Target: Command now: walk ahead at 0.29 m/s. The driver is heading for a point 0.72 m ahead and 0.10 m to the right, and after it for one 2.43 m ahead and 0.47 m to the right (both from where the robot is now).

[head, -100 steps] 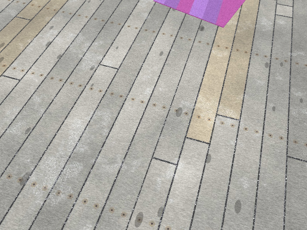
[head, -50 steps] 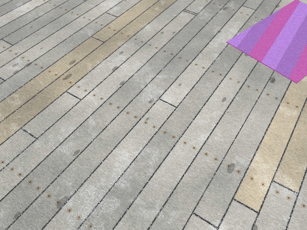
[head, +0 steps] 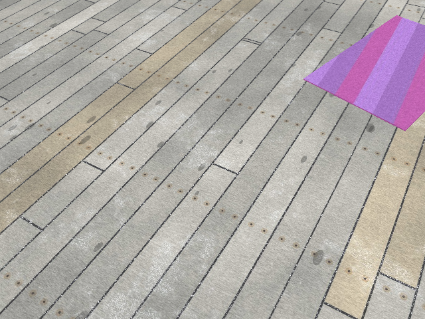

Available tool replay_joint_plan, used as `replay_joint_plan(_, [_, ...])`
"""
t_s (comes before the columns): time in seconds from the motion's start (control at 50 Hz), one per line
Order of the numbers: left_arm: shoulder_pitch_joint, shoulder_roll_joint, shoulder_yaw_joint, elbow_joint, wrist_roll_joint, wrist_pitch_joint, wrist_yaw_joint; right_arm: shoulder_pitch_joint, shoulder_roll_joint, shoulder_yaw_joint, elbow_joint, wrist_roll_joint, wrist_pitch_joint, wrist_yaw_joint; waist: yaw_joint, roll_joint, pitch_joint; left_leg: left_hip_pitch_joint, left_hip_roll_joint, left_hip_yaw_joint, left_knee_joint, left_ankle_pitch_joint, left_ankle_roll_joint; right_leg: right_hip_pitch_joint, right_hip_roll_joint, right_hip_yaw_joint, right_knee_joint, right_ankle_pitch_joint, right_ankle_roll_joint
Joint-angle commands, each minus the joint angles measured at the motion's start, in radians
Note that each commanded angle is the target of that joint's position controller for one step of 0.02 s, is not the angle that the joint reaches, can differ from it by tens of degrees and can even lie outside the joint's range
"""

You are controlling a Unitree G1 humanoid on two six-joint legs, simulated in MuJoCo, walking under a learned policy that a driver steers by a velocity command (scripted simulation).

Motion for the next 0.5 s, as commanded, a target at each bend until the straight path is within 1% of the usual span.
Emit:
replay_joint_plan(0.02, [-0.024,0.061,0.012,-0.054,-0.013,-0.049,-0.018,-0.090,-0.164,-0.029,-0.068,0.015,-0.026,0.007,0.057,0.134,0.176,-0.180,0.239,-0.304,-0.307,-0.291,0.158,-0.016,-0.028,-0.013,-0.141,0.009,-0.041])
replay_joint_plan(0.04, [0.065,0.071,0.023,-0.009,-0.008,-0.051,-0.017,-0.114,-0.159,-0.028,-0.081,0.015,-0.023,0.011,0.090,0.106,0.144,-0.248,0.169,-0.212,-0.236,-0.200,0.125,0.158,0.015,-0.047,-0.229,0.113,-0.030])
replay_joint_plan(0.06, [0.162,0.096,0.035,0.026,0.000,-0.049,-0.017,-0.129,-0.137,-0.021,-0.094,0.008,-0.028,0.013,0.119,0.036,0.099,-0.311,0.105,-0.124,-0.088,-0.052,0.092,0.296,-0.007,0.019,-0.260,0.162,-0.027])
replay_joint_plan(0.08, [0.298,0.187,0.060,0.048,0.004,-0.052,-0.015,-0.140,-0.071,-0.004,-0.118,0.000,-0.038,0.015,0.153,-0.220,0.042,-0.467,-0.017,0.039,0.263,0.011,0.019,0.440,-0.202,0.361,-0.420,0.030,-0.111])
replay_joint_plan(0.1, [0.373,0.230,0.059,0.060,0.013,-0.066,-0.030,-0.158,-0.066,-0.005,-0.153,0.008,-0.056,0.011,0.159,-0.338,0.009,-0.614,-0.074,-0.003,0.522,-0.189,0.006,0.487,-0.381,0.734,-0.553,-0.032,-0.233])
replay_joint_plan(0.12, [0.279,0.158,0.033,0.038,0.018,-0.081,-0.031,-0.153,-0.098,-0.013,-0.151,0.027,-0.067,0.016,0.099,-0.181,0.073,-0.692,-0.002,-0.081,0.671,-0.157,0.029,0.442,-0.401,0.708,-0.543,-0.051,-0.235])
replay_joint_plan(0.14, [0.212,0.115,0.020,0.009,0.016,-0.089,-0.033,-0.136,-0.094,-0.012,-0.140,0.033,-0.075,0.027,0.069,-0.127,0.104,-0.714,0.042,-0.087,0.700,-0.050,0.054,0.411,-0.357,0.583,-0.540,-0.018,-0.199])
replay_joint_plan(0.16, [0.170,0.112,0.014,-0.009,0.016,-0.092,-0.038,-0.135,-0.096,-0.017,-0.132,0.025,-0.081,0.030,0.051,-0.089,0.111,-0.711,0.075,-0.067,0.670,0.040,0.065,0.387,-0.314,0.477,-0.548,0.055,-0.165])
replay_joint_plan(0.18, [0.151,0.094,0.005,-0.019,0.016,-0.089,-0.041,-0.155,-0.113,-0.027,-0.134,0.014,-0.082,0.031,0.044,-0.079,0.119,-0.697,0.099,-0.054,0.616,0.107,0.066,0.372,-0.283,0.387,-0.558,0.182,-0.135])
replay_joint_plan(0.2, [0.167,0.076,-0.003,-0.016,0.022,-0.082,-0.039,-0.163,-0.108,-0.031,-0.136,0.008,-0.079,0.037,0.043,-0.101,0.108,-0.652,0.110,-0.037,0.573,0.147,0.058,0.351,-0.252,0.310,-0.561,0.297,-0.117])
replay_joint_plan(0.22, [0.196,0.068,-0.007,-0.011,0.026,-0.075,-0.035,-0.168,-0.094,-0.030,-0.137,0.005,-0.074,0.044,0.045,-0.108,0.095,-0.631,0.108,-0.014,0.541,0.171,0.045,0.353,-0.229,0.254,-0.560,0.404,-0.114])
replay_joint_plan(0.24, [0.221,0.076,-0.008,-0.006,0.028,-0.070,-0.028,-0.185,-0.076,-0.028,-0.142,0.001,-0.068,0.048,0.049,-0.104,0.089,-0.630,0.103,0.006,0.508,0.195,0.029,0.353,-0.219,0.218,-0.564,0.473,-0.120])
replay_joint_plan(0.28, [0.235,0.103,-0.006,-0.011,0.029,-0.061,-0.013,-0.272,-0.049,-0.019,-0.179,-0.002,-0.061,0.049,0.059,-0.085,0.111,-0.634,0.093,0.027,0.383,0.249,0.001,0.322,-0.210,0.172,-0.583,0.534,-0.128])
replay_joint_plan(0.3, [0.232,0.112,-0.006,-0.017,0.030,-0.058,-0.007,-0.323,-0.037,-0.013,-0.200,-0.002,-0.060,0.051,0.066,-0.081,0.123,-0.610,0.083,0.038,0.299,0.289,-0.006,0.290,-0.199,0.147,-0.595,0.532,-0.125])
replay_joint_plan(0.34, [0.251,0.128,-0.002,-0.021,0.029,-0.056,0.001,-0.405,-0.028,-0.003,-0.230,0.001,-0.060,0.056,0.085,-0.095,0.140,-0.539,0.054,0.067,0.164,0.368,-0.011,0.240,-0.186,0.112,-0.626,0.504,-0.121])
replay_joint_plan(0.38, [0.285,0.134,0.002,-0.011,0.021,-0.056,0.004,-0.455,-0.036,0.001,-0.251,0.005,-0.060,0.064,0.092,-0.101,0.159,-0.502,0.039,0.076,0.092,0.407,-0.002,0.244,-0.202,0.098,-0.642,0.500,-0.126])
replay_joint_plan(0.4, [0.294,0.132,0.005,-0.007,0.016,-0.055,0.004,-0.474,-0.042,0.002,-0.262,0.008,-0.061,0.069,0.089,-0.101,0.168,-0.500,0.038,0.068,0.064,0.412,0.010,0.268,-0.216,0.094,-0.639,0.514,-0.125])
replay_joint_plan(0.44, [0.290,0.136,0.012,-0.005,0.010,-0.050,0.005,-0.489,-0.060,-0.002,-0.281,0.010,-0.067,0.079,0.068,-0.101,0.164,-0.491,0.035,0.055,0.017,0.395,0.039,0.340,-0.244,0.081,-0.603,0.595,-0.113])
replay_joint_plan(0.46, [0.276,0.146,0.017,-0.010,0.011,-0.047,0.005,-0.471,-0.078,-0.008,-0.283,0.009,-0.070,0.082,0.044,-0.106,0.139,-0.452,0.022,0.058,0.003,0.373,0.055,0.374,-0.254,0.071,-0.561,0.708,-0.103])
replay_joint_plan(0.48, [0.260,0.160,0.023,-0.017,0.013,-0.042,0.006,-0.426,-0.102,-0.020,-0.276,0.008,-0.072,0.082,0.011,-0.124,0.092,-0.378,-0.003,0.072,0.008,0.345,0.072,0.404,-0.260,0.064,-0.495,0.886,-0.093])
replay_joint_plan(0.5, [0.245,0.172,0.028,-0.022,0.018,-0.033,0.007,-0.333,-0.133,-0.037,-0.254,0.008,-0.071,0.079,-0.042,-0.146,0.020,-0.255,-0.036,0.093,0.019,0.317,0.092,0.416,-0.254,0.049,-0.380,1.072,-0.080])
Velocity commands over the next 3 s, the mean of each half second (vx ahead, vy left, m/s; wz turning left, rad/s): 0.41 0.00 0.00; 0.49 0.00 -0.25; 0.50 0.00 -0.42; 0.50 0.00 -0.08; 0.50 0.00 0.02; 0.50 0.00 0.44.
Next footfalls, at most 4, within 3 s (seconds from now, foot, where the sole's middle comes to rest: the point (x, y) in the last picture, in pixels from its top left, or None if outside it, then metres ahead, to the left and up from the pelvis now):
0.54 left None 0.42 0.11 -0.77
1.08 right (268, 269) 0.71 -0.15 -0.77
1.60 left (236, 189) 1.07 -0.06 -0.77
2.14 right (311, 155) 1.25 -0.39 -0.77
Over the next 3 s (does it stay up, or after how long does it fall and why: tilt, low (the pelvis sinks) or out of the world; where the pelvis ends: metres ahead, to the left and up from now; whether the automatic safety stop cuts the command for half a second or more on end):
stays up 1.59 -0.33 0.02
